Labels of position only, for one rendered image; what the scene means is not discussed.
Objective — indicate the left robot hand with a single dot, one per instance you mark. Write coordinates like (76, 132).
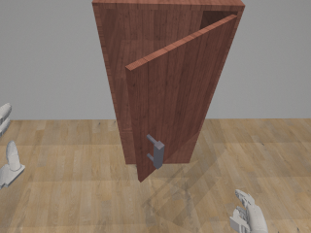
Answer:
(11, 171)

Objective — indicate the right robot hand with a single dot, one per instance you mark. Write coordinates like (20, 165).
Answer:
(245, 221)

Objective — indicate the handle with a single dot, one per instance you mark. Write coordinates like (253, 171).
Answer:
(158, 152)

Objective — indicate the cupboard door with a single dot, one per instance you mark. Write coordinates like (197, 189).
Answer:
(169, 90)

